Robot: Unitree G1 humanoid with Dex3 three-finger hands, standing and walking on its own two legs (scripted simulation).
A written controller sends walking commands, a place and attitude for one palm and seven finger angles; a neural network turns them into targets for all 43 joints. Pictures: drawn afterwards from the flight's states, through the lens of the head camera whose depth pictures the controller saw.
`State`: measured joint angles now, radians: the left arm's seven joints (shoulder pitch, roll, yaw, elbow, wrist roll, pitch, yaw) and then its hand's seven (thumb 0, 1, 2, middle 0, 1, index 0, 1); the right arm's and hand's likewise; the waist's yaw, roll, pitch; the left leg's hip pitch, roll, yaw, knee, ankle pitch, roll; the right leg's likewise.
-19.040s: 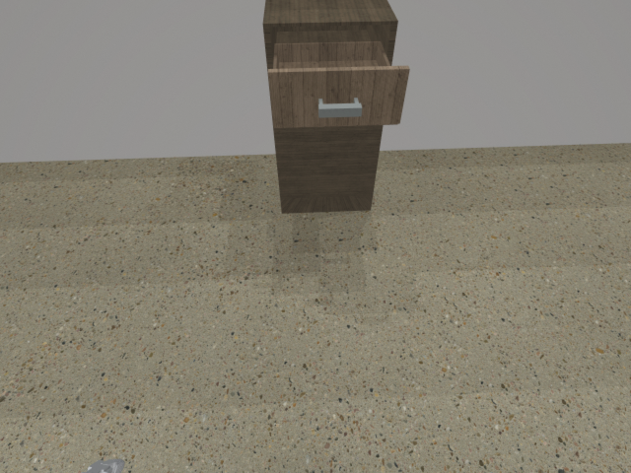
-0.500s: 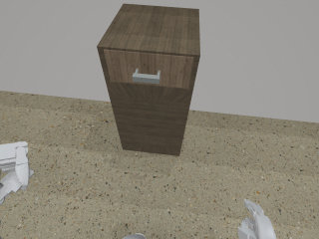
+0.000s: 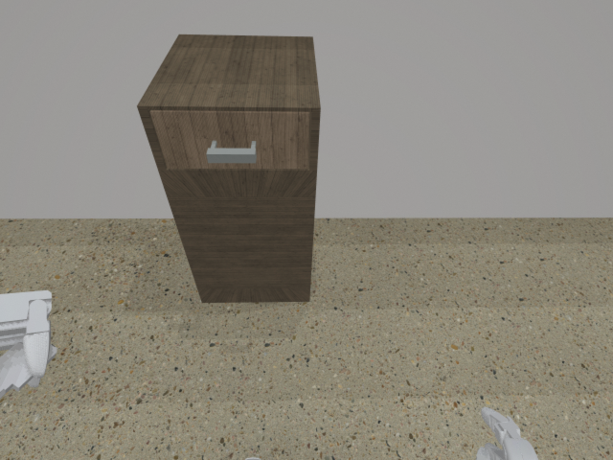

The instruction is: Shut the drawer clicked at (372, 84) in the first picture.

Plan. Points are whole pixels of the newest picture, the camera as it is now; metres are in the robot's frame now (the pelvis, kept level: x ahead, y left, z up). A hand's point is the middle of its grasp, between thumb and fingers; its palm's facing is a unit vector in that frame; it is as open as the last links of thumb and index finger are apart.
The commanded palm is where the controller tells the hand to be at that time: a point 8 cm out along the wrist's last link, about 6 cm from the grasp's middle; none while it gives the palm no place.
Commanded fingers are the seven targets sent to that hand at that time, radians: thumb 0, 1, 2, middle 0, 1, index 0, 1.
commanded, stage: stop stepping back and stand still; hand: left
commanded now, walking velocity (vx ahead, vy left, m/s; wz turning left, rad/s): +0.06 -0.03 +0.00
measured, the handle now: (233, 150) +0.79 +0.19 -0.04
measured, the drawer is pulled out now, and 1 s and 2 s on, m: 0.00 0.00 0.00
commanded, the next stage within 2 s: let the arm hang, fingers relaxed in 0.58 s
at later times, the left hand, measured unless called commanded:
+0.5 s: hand out of the picture +0.17 +0.29 +0.17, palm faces +0.40 -0.80 -0.44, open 3.2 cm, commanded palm +0.11 +0.32 +0.19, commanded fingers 0.00 0.90 0.90 -1.40 -1.60 -1.40 -1.60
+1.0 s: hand out of the picture +0.01 +0.21 -0.17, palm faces +0.12 -0.97 -0.20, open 3.2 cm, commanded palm none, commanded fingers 0.00 0.90 0.90 -0.72 -0.86 -0.72 -0.86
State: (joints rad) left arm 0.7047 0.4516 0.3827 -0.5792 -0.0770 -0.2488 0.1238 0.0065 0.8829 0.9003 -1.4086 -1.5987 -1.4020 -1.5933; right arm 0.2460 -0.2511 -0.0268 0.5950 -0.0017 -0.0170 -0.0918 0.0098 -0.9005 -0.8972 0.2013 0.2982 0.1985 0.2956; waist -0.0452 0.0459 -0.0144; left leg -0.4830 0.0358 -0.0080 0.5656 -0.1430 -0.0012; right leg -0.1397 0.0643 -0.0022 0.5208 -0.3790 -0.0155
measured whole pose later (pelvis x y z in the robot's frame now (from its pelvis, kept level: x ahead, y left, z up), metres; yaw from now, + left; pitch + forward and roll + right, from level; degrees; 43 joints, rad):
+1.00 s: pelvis -0.03 +0.02 +0.00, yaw +3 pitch -2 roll -1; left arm 0.29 0.19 0.05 0.90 0.00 0.06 0.04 0.01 0.90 0.90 -1.06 -1.27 -1.05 -1.28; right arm 0.24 -0.23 -0.01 0.93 -0.03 0.03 -0.02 0.01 -0.91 -0.90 0.20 0.30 0.19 0.29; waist -0.01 -0.03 0.05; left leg -0.36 -0.03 -0.07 0.58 -0.19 0.00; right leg -0.19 0.04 -0.05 0.56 -0.35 -0.04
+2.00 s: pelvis -0.01 +0.01 +0.01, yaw +3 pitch -2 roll +0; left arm 0.34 0.10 0.03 1.14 0.00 0.00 0.04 0.00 0.91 0.90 -0.20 -0.30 -0.19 -0.29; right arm 0.31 -0.11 -0.01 1.12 -0.02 0.02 -0.05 0.00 -0.91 -0.90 0.20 0.30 0.19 0.29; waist 0.00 0.02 0.06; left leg -0.26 -0.01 -0.07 0.47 -0.16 -0.02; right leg -0.10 0.05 -0.04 0.45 -0.32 -0.06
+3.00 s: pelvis +0.00 -0.01 +0.01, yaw +2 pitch -3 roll +0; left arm 0.34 0.10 0.02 1.14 0.00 -0.01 0.04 0.00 0.91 0.90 -0.20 -0.30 -0.19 -0.29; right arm 0.30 -0.11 -0.01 1.13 -0.02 0.02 -0.06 0.00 -0.91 -0.90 0.20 0.30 0.19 0.29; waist 0.00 0.01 0.06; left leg -0.23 0.01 -0.06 0.46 -0.19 -0.03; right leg -0.05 0.07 -0.03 0.42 -0.32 -0.07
